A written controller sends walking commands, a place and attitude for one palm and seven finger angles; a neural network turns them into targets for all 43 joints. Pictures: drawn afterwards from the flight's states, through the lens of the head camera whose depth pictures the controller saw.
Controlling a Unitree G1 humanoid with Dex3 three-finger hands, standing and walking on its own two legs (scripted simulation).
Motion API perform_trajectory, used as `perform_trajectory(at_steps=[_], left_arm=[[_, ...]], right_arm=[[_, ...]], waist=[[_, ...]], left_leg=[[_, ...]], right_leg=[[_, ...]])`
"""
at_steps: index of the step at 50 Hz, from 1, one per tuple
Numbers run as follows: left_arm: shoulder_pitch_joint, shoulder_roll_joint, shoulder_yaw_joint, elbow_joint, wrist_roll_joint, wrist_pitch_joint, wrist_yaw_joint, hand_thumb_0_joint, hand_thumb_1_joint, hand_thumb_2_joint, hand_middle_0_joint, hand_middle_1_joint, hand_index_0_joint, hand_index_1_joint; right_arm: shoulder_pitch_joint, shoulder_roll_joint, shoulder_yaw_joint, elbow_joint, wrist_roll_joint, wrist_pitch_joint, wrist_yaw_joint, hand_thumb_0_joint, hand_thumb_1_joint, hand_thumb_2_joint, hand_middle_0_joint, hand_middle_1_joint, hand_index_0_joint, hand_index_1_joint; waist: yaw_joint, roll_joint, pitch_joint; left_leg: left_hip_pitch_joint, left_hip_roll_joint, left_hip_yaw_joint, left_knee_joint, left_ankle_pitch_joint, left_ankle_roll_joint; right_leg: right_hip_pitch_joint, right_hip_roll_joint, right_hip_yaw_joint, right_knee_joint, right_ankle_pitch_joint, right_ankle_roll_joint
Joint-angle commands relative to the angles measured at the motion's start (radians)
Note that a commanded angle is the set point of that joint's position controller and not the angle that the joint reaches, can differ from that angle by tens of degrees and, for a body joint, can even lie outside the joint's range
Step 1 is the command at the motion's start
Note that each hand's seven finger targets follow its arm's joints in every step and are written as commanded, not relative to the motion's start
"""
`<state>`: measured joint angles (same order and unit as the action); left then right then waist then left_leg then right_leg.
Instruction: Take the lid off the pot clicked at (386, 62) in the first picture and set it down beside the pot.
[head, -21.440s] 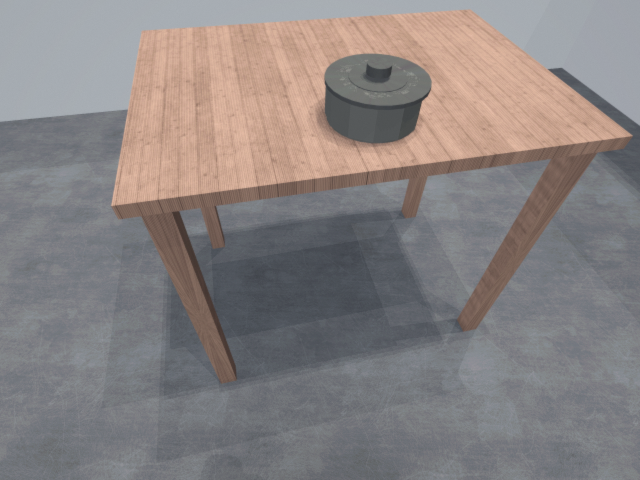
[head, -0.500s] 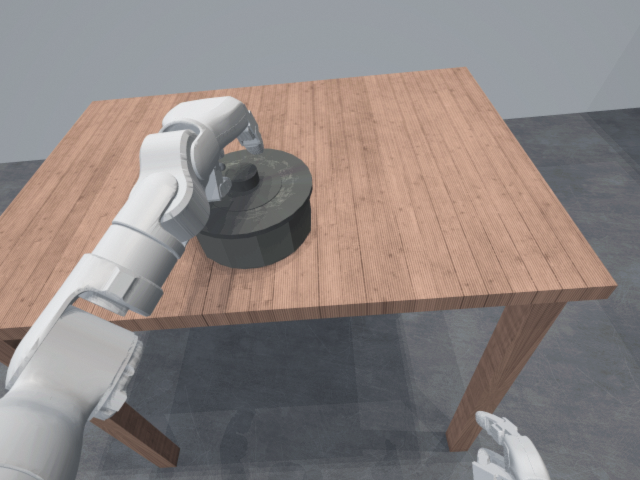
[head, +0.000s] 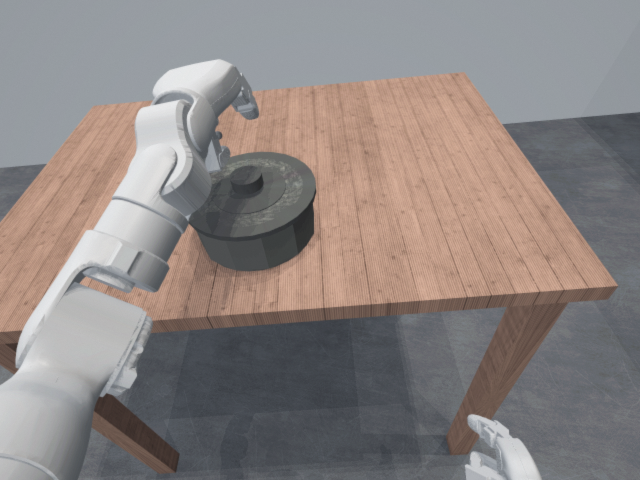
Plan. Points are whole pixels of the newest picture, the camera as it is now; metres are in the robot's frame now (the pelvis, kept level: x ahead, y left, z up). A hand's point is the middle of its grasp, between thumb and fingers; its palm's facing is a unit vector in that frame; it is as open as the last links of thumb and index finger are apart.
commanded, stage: lower the open fingers around the knob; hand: left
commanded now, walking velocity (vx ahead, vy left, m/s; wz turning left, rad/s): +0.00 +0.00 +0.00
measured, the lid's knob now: (246, 179) +0.48 +0.12 +0.15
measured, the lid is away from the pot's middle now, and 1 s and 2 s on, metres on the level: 0.00 0.00 0.00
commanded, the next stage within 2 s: close the fingers and squeeze the knob in 0.94 s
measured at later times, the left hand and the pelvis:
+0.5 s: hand (236, 164) +0.43 +0.11 +0.21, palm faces -0.13 -0.07 -0.99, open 9.7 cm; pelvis +0.00 -0.01 +0.00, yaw +1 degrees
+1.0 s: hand (246, 177) +0.45 +0.11 +0.17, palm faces -0.26 -0.12 -0.96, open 9.7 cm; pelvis +0.01 -0.01 +0.00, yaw +1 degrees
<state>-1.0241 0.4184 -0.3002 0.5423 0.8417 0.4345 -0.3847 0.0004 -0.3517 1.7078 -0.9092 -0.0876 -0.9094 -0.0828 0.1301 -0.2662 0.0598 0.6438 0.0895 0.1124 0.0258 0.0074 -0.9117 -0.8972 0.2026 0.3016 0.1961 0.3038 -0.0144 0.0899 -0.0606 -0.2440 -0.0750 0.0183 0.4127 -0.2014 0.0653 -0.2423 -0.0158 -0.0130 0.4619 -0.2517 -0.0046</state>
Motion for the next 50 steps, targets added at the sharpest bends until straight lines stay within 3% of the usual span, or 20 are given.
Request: perform_trajectory(at_steps=[1,3,5,8,12,15,17,19,21,24,26,30,31,33,34,37,42,43,46,50], left_arm=[[-0.303,0.046,-0.021,-0.257,0.019,-0.001,-0.002,0.000,-0.360,1.706,-0.895,-0.081,-0.895,-0.081],[-0.493,0.096,0.000,-0.387,-0.033,-0.012,0.005,0.000,-0.360,1.706,-0.895,-0.081,-0.895,-0.081],[-0.708,0.256,0.093,-0.414,0.006,-0.018,0.029,0.000,-0.360,1.706,-0.895,-0.081,-0.895,-0.081],[-0.702,0.389,0.207,-0.283,0.005,-0.026,0.057,0.000,-0.360,1.706,-0.895,-0.081,-0.895,-0.081],[-0.334,0.138,0.056,0.070,0.016,0.002,0.029,0.000,-0.360,1.706,-0.895,-0.081,-0.895,-0.081],[-0.172,-0.053,-0.062,-0.023,-0.017,0.000,-0.002,0.000,-0.360,1.706,-0.895,-0.081,-0.895,-0.081],[-0.303,-0.015,-0.057,-0.130,-0.012,0.006,-0.004,0.000,-0.360,1.706,-0.895,-0.081,-0.895,-0.081],[-0.555,0.199,0.072,-0.303,0.003,-0.016,0.020,0.000,-0.360,1.706,-0.895,-0.081,-0.895,-0.081],[-0.783,0.312,0.125,-0.358,0.021,-0.037,0.046,0.000,-0.360,1.706,-0.895,-0.081,-0.895,-0.081],[-0.440,0.103,0.018,0.103,0.020,0.014,0.044,0.000,-0.360,1.706,-0.895,-0.081,-0.895,-0.081],[-0.285,0.090,0.023,0.245,0.003,0.017,0.028,0.000,-0.360,1.706,-0.895,-0.081,-0.895,-0.081],[-0.411,0.026,-0.029,-0.074,-0.002,-0.018,0.006,0.000,-0.360,1.706,-0.895,-0.081,-0.895,-0.081],[-0.505,0.092,0.006,-0.186,0.001,-0.032,0.012,0.000,-0.360,1.706,-0.895,-0.081,-0.895,-0.081],[-0.628,0.185,0.068,-0.248,-0.012,-0.051,0.024,0.000,-0.360,1.706,-0.895,-0.081,-0.895,-0.081],[-0.717,0.308,0.148,-0.251,0.019,-0.055,0.037,0.000,-0.360,1.706,-0.895,-0.081,-0.895,-0.081],[-0.435,0.049,-0.017,0.163,-0.003,0.004,0.014,0.000,-0.360,1.706,-0.895,-0.081,-0.895,-0.081],[-0.473,0.038,-0.023,-0.105,-0.010,-0.030,-0.009,0.000,-0.360,1.706,-0.895,-0.081,-0.895,-0.081],[-0.492,0.032,-0.027,-0.134,-0.023,-0.038,-0.008,0.000,-0.360,1.706,-0.895,-0.081,-0.895,-0.081],[-0.439,0.190,0.105,0.037,0.017,-0.018,0.009,0.000,-0.360,1.706,-0.895,-0.081,-0.895,-0.081],[-0.455,0.053,-0.004,0.004,0.001,-0.023,0.008,0.000,-0.360,1.706,-0.895,-0.081,-0.895,-0.081]], right_arm=[[-0.190,-0.097,-0.045,-0.210,0.006,-0.012,0.014,0.000,-0.900,-0.900,0.200,0.300,0.200,0.300],[-0.195,-0.097,-0.049,-0.220,0.009,-0.019,0.005,0.000,-0.900,-0.900,0.200,0.300,0.200,0.300],[-0.162,-0.093,-0.046,-0.188,0.002,-0.050,-0.018,0.000,-0.900,-0.900,0.200,0.300,0.200,0.300],[-0.106,-0.113,-0.041,-0.136,-0.009,-0.074,-0.040,0.000,-0.900,-0.900,0.200,0.300,0.200,0.300],[-0.099,-0.102,-0.029,-0.120,-0.005,-0.047,-0.026,0.000,-0.900,-0.900,0.200,0.300,0.200,0.300],[-0.146,-0.103,-0.041,-0.183,0.002,-0.020,0.004,0.000,-0.900,-0.900,0.200,0.300,0.200,0.300],[-0.162,-0.103,-0.045,-0.195,0.002,-0.009,0.003,0.000,-0.900,-0.900,0.200,0.300,0.200,0.300],[-0.156,-0.101,-0.044,-0.201,-0.001,-0.026,-0.013,0.000,-0.900,-0.900,0.200,0.300,0.200,0.300],[-0.125,-0.094,-0.044,-0.172,-0.005,-0.067,-0.041,0.000,-0.900,-0.900,0.200,0.300,0.200,0.300],[-0.059,-0.099,-0.041,-0.094,-0.003,-0.055,-0.043,0.000,-0.900,-0.900,0.200,0.300,0.200,0.300],[-0.047,-0.120,-0.034,-0.094,0.004,-0.039,-0.039,0.000,-0.900,-0.900,0.200,0.300,0.200,0.300],[-0.110,-0.105,-0.050,-0.170,-0.011,-0.039,-0.021,0.000,-0.900,-0.900,0.200,0.300,0.200,0.300],[-0.107,-0.101,-0.055,-0.180,-0.011,-0.051,-0.023,0.000,-0.900,-0.900,0.200,0.300,0.200,0.300],[-0.086,-0.103,-0.060,-0.170,-0.018,-0.068,-0.033,0.000,-0.900,-0.900,0.200,0.300,0.200,0.300],[-0.055,-0.106,-0.059,-0.142,-0.020,-0.078,-0.044,0.000,-0.900,-0.900,0.200,0.300,0.200,0.300],[-0.015,-0.110,-0.052,-0.086,-0.004,-0.057,-0.044,0.000,-0.900,-0.900,0.200,0.300,0.200,0.300],[-0.062,-0.108,-0.065,-0.140,-0.017,-0.061,-0.022,0.000,-0.900,-0.900,0.200,0.300,0.200,0.300],[-0.061,-0.109,-0.068,-0.145,-0.020,-0.062,-0.021,0.000,-0.900,-0.900,0.200,0.300,0.200,0.300],[-0.025,-0.118,-0.057,-0.105,-0.016,-0.052,-0.026,0.000,-0.900,-0.900,0.200,0.300,0.200,0.300],[-0.051,-0.107,-0.060,-0.125,-0.013,-0.047,-0.023,0.000,-0.900,-0.900,0.200,0.300,0.200,0.300]], waist=[[0.001,-0.129,-0.302],[-0.028,-0.125,-0.352],[-0.029,-0.081,-0.413],[-0.017,-0.070,-0.404],[-0.004,-0.186,-0.192],[-0.003,-0.152,-0.211],[-0.022,-0.141,-0.241],[-0.023,-0.119,-0.366],[-0.035,-0.084,-0.454],[-0.049,-0.191,-0.191],[-0.036,-0.235,-0.077],[-0.029,-0.106,-0.342],[-0.033,-0.082,-0.430],[-0.048,-0.075,-0.472],[-0.045,-0.090,-0.494],[-0.067,-0.221,-0.170],[-0.048,-0.091,-0.372],[-0.057,-0.090,-0.377],[-0.036,-0.174,-0.301],[-0.045,-0.155,-0.283]], left_leg=[[0.156,0.043,-0.032,-0.015,0.239,-0.009],[0.188,0.040,-0.051,-0.009,0.224,0.003],[0.218,0.032,-0.062,-0.017,0.222,0.008],[0.193,0.030,-0.068,-0.026,0.229,0.005],[0.069,0.040,-0.036,-0.053,0.151,-0.018],[0.107,0.042,-0.028,-0.031,0.175,-0.018],[0.124,0.037,-0.030,-0.025,0.146,-0.005],[0.148,0.028,-0.038,-0.027,0.152,0.009],[0.212,0.021,-0.060,-0.022,0.198,0.017],[0.089,0.031,-0.046,-0.036,0.125,0.002],[0.011,0.031,-0.028,-0.053,0.028,-0.009],[0.129,0.019,-0.036,-0.015,0.163,0.007],[0.178,0.019,-0.041,-0.003,0.223,0.013],[0.203,0.017,-0.058,0.012,0.270,0.025],[0.213,0.017,-0.060,0.004,0.263,0.025],[0.067,0.017,-0.034,-0.034,0.138,0.014],[0.203,0.014,-0.048,0.006,0.307,0.019],[0.210,0.015,-0.056,0.015,0.337,0.022],[0.125,0.016,-0.047,-0.009,0.258,0.015],[0.137,0.019,-0.047,-0.016,0.256,0.015]], right_leg=[[0.055,0.016,-0.028,-0.029,0.263,-0.044],[0.068,0.019,-0.019,-0.034,0.254,-0.042],[0.101,0.031,-0.004,-0.029,0.263,-0.044],[0.131,0.032,0.001,-0.036,0.280,-0.051],[0.048,0.027,-0.026,-0.042,0.212,-0.042],[0.022,0.021,-0.034,-0.040,0.234,-0.042],[0.028,0.019,-0.025,-0.049,0.223,-0.040],[0.122,0.022,0.004,-0.045,0.248,-0.038],[0.154,0.031,0.016,-0.029,0.291,-0.040],[0.014,0.038,-0.021,-0.054,0.206,-0.039],[-0.018,0.033,-0.030,-0.073,0.125,-0.027],[0.105,0.017,-0.001,-0.036,0.276,-0.037],[0.148,0.017,0.010,-0.025,0.335,-0.037],[0.175,0.025,0.013,-0.032,0.397,-0.038],[0.197,0.032,0.025,-0.027,0.409,-0.034],[0.035,0.036,-0.018,-0.064,0.294,-0.024],[0.107,0.026,0.000,-0.030,0.415,-0.038],[0.113,0.029,-0.005,-0.034,0.435,-0.040],[0.121,0.035,-0.008,-0.031,0.398,-0.037],[0.090,0.032,-0.013,-0.036,0.374,-0.038]])
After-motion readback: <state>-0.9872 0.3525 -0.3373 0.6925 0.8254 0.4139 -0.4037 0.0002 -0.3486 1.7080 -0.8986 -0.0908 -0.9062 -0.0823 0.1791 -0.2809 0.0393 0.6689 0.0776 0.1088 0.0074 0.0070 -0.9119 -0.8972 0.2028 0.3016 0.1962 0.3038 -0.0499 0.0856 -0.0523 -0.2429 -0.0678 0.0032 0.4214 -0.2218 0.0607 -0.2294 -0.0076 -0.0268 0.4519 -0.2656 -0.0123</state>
